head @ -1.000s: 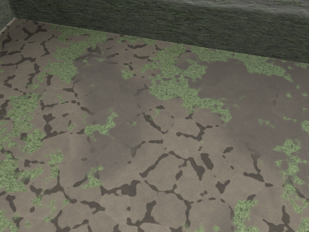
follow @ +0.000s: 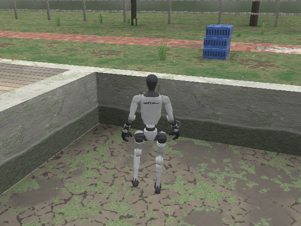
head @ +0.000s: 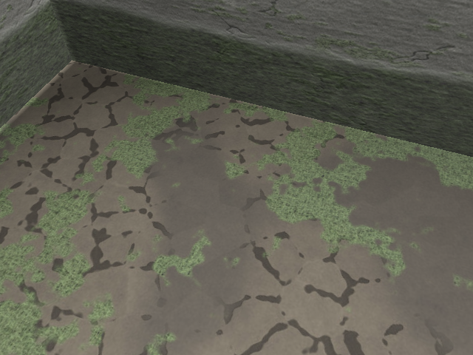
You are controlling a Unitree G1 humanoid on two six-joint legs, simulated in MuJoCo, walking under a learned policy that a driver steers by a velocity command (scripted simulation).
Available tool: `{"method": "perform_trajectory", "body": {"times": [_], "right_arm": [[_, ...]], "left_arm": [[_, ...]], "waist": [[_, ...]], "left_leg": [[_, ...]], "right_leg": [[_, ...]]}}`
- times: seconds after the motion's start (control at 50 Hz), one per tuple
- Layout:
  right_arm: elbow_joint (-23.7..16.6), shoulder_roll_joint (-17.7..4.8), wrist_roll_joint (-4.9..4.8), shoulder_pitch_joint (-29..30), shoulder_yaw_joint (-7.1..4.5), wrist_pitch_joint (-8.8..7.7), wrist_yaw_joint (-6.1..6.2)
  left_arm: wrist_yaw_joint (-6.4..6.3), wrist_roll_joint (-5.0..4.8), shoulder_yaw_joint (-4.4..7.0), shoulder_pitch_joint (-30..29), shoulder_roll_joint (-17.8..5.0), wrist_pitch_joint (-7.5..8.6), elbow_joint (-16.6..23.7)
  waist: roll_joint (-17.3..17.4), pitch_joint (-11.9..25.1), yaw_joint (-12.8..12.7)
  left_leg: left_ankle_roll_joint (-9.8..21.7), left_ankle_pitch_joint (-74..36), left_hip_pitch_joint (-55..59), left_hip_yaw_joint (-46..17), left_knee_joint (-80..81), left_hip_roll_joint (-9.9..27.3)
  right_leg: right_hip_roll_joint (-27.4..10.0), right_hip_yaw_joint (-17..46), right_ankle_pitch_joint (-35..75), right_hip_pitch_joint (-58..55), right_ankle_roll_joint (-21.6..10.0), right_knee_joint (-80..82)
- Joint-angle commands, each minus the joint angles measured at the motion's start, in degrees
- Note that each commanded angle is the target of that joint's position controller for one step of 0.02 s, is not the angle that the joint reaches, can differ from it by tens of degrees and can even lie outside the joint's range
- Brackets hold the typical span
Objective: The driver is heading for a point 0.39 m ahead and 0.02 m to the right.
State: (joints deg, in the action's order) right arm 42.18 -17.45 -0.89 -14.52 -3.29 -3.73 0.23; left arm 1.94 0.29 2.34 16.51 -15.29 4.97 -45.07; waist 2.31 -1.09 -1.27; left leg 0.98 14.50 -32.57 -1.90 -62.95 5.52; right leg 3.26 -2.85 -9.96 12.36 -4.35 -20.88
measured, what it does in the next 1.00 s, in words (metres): walks ahead: left foot, then right foot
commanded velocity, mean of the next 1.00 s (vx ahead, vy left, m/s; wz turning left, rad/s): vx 0.25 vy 0.00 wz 0.00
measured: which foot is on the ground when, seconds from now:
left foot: up 0.00-0.32, down 0.34-1.00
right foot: down 0.00-0.34, up 0.36-0.72, down 0.74-1.00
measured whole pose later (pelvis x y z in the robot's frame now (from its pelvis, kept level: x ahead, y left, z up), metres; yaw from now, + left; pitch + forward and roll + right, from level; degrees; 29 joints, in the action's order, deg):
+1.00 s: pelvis +0.35 +0.03 -0.01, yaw +0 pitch -1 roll +1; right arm 53.8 -14.2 0.6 -9.3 -1.1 -0.2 0.8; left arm -1.1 0.4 1.8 9.2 -13.6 0.3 -48.2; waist 0.1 -1.7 0.4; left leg 0.2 16.9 -10.5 2.1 -28.2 -0.1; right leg -1.2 0.8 -14.4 15.2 0.6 -30.4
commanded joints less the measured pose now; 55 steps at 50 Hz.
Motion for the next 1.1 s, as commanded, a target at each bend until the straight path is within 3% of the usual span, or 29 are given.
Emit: {"method": "perform_trajectory", "body": {"times": [0.02,0.12,0.2,0.28,0.3,0.32,0.34,0.36,0.38,0.4,0.42,0.44,0.46,0.5,0.56,0.6,0.66,0.7,0.72,0.74,0.76,0.78,0.8,0.82,0.9,1.1], "right_arm": [[-3.63,-3.37,0.7,0.17,-0.94,0.02,0.34],[-5.8,-1.2,0.49,9.68,0.1,-1.19,-0.66],[-8.07,-1.13,-0.15,16.34,0.44,-1.84,-2.15],[-8.93,-3.1,-0.12,15.78,-0.15,-2.16,-3.23],[-7.97,-4.48,0.33,11.91,-0.84,-2.21,-3.06],[-5.62,-6.68,0.92,3.82,-2.05,-2.31,-2.62],[-3.9,-10.25,2.02,-4.77,-2.91,-2.36,-2.01],[-3.45,-14.9,2.95,-7.48,-3.63,-2.03,-1.83],[-3.31,-9.67,1.81,-9.51,-2.57,-1.52,-1.86],[-3.66,-7.66,1.43,-5.14,-1.65,-1.23,-1.78],[-3.74,-5.98,1.15,-1.17,-1.11,-1.13,-1.68],[-3.46,-4.45,1.01,1.87,-0.62,-1.14,-1.75],[-3.3,-3.44,1.32,3.7,-0.24,-1.3,-1.78],[-2.41,-2.96,2.12,6.47,-0.09,-1.7,-1.99],[-0.76,-4.64,2.23,9.29,-0.46,-1.64,-1.56],[0.78,-5.4,2.05,8.2,-0.58,-1.0,-1.16],[2.77,-5.28,1.96,7.41,-0.24,0.03,-1.03],[3.55,-4.41,1.34,8.32,0.25,0.63,-1.03],[4.3,-2.99,1.16,7.18,0.79,0.78,-1.04],[4.97,-1.63,1.79,5.11,1.33,0.8,-0.96],[5.81,-1.64,2.5,0.51,1.22,0.67,-1.03],[6.34,-0.34,2.37,-0.52,1.63,1.06,-0.61],[6.24,-2.01,2.31,2.94,1.42,1.61,-0.24],[6.19,-2.83,1.97,4.64,1.12,2.15,0.14],[7.69,-3.09,1.79,4.43,0.97,2.99,0.68],[12.64,-2.95,1.13,5.07,0.61,3.9,1.32]], "left_arm": [[-0.56,-0.29,2.11,-2.18,-8.45,1.45,3.15],[-1.4,-0.95,2.34,1.75,-9.84,0.55,1.3],[-1.57,-1.42,2.57,6.21,-10.75,-0.57,-0.84],[-2.07,-1.66,3.13,6.48,-11.98,-1.87,-1.84],[-2.27,-1.49,3.22,5.36,-12.49,-2.2,-1.7],[-2.5,-1.29,2.88,4.39,-11.86,-2.58,-1.43],[-2.78,-0.18,1.83,4.58,-9.49,-2.37,0.11],[-2.18,0.44,-0.36,13.11,-2.77,-1.37,0.74],[-2.01,-0.47,0.6,12.31,-7.27,-0.62,-1.38],[-1.91,-2.12,1.62,7.09,-10.4,-0.43,0.27],[-2.14,-1.99,1.28,2.93,-9.5,-0.56,1.46],[-2.42,-1.06,1.38,0.71,-8.96,-1.05,1.88],[-2.59,-0.71,1.62,1.33,-8.53,-1.96,1.81],[-2.92,-0.64,1.04,4.54,-5.52,-3.68,0.69],[-3.6,0.06,0.41,2.89,-4.05,-4.69,1.11],[-3.7,0.09,0.54,0.36,-4.72,-5.09,1.32],[-3.71,-0.04,1.08,-3.31,-5.92,-5.76,1.99],[-3.67,0.42,1.25,-3.85,-5.65,-5.75,2.0],[-3.7,0.95,1.34,-4.24,-5.96,-5.67,2.06],[-3.94,1.2,1.67,-4.77,-7.88,-5.51,2.71],[-4.3,0.81,2.27,-6.63,-11.3,-5.59,3.47],[-4.01,0.33,1.94,-8.31,-8.96,-5.7,2.82],[-3.46,0.28,1.45,-9.27,-6.07,-5.59,3.04],[-3.2,0.65,1.12,-9.3,-5.2,-5.3,2.76],[-3.03,0.25,1.16,-7.44,-5.7,-3.93,0.82],[-3.39,-0.03,1.14,-8.28,-5.36,-4.36,-3.04]], "waist": [[-5.44,-0.65,1.56],[-4.83,-2.38,-1.79],[-4.65,-3.91,-4.18],[-6.47,-2.18,-1.86],[-7.4,0.33,0.6],[-6.82,5.88,5.01],[-3.57,14.59,7.89],[11.46,23.66,4.39],[9.12,29.35,7.17],[6.12,20.34,6.79],[2.37,14.35,5.05],[-0.11,9.6,3.36],[0.75,8.34,1.14],[2.35,8.08,-1.64],[3.86,7.99,-2.35],[3.93,8.66,-1.07],[3.31,6.72,0.25],[2.68,5.14,-0.64],[1.61,4.19,-0.68],[-1.3,3.93,0.35],[-7.93,3.59,4.23],[-12.03,4.57,4.95],[-9.74,2.34,3.03],[-8.13,1.73,2.47],[-6.45,3.23,1.96],[-2.66,3.3,1.8]], "left_leg": [[-1.53,-6.64,-7.77,-2.18,4.89,3.19],[-2.07,-20.14,-5.87,0.29,22.69,1.21],[-1.1,-20.41,-5.79,1.13,30.07,-0.58],[1.89,-11.95,-2.02,1.82,34.05,-2.76],[3.01,-10.75,4.01,3.24,35.13,-4.77],[4.74,-15.03,15.59,4.79,37.28,-6.31],[7.84,-30.54,33.55,-1.96,33.11,1.35],[18.91,-40.19,56.75,-26.75,32.62,17.97],[20.22,-42.17,57.03,-33.75,36.46,19.04],[17.56,-44.93,50.01,-23.29,37.0,16.53],[15.46,-46.75,42.47,-16.7,37.94,13.5],[14.3,-46.51,34.91,-13.22,40.16,11.2],[13.42,-45.51,29.07,-10.74,42.38,9.63],[13.61,-46.97,21.09,-6.65,45.26,7.88],[13.17,-46.7,16.62,-1.7,46.46,6.14],[12.56,-40.72,17.2,-1.22,47.02,5.99],[11.77,-24.65,16.66,-2.91,47.46,6.45],[9.8,-12.22,15.22,-3.46,45.93,5.1],[7.45,-6.43,14.59,-3.39,44.67,3.18],[4.55,-0.64,13.43,-2.63,42.28,0.72],[2.12,5.25,11.54,0.04,39.96,-3.65],[0.58,4.16,16.17,2.52,40.38,-5.05],[-0.09,1.7,18.55,2.81,39.78,-4.93],[0.15,0.0,19.09,2.61,39.22,-4.51],[0.62,-6.14,20.31,1.49,38.69,-3.37],[-0.24,-10.65,22.5,1.73,38.09,-3.08]], "right_leg": [[-15.71,14.9,3.65,-2.85,-9.96,14.56],[-13.29,7.84,9.79,-4.58,-7.58,14.54],[-15.59,7.83,10.42,-10.33,-7.45,12.36],[-18.11,8.45,22.09,-17.43,-5.67,6.21],[-16.84,7.48,33.77,-17.93,-4.56,0.7],[-13.73,5.15,41.7,-16.16,-2.57,-9.63],[-10.6,3.7,30.63,-5.92,0.06,-24.12],[0.01,2.62,-11.44,18.2,5.08,-47.88],[1.27,12.0,-26.73,21.69,5.7,-56.03],[-1.83,12.32,-24.81,25.02,5.5,-57.08],[-4.84,9.57,-21.57,25.47,5.7,-53.47],[-6.59,7.91,-18.78,24.36,6.17,-49.25],[-8.2,7.75,-16.42,19.92,6.35,-45.96],[-8.33,6.88,-13.06,11.93,7.54,-39.76],[-8.05,5.65,-7.44,6.49,8.2,-27.67],[-7.75,5.26,-1.79,4.58,8.03,-22.76],[-7.63,5.48,-0.44,2.91,7.07,-17.32],[-6.8,4.37,2.34,-1.1,5.61,-9.67],[-7.04,4.86,5.9,-3.41,4.75,-4.88],[-10.41,8.43,13.95,-5.94,3.59,-3.06],[-13.7,11.15,17.35,-6.62,1.39,-4.13],[-12.74,10.97,4.97,-1.55,0.21,-3.07],[-10.43,10.19,-1.3,2.28,1.2,-1.99],[-9.43,9.24,-0.76,3.27,2.31,-1.99],[-8.19,7.44,9.99,-0.4,3.15,-5.06],[-7.09,6.2,14.8,-2.59,2.21,-6.14]]}}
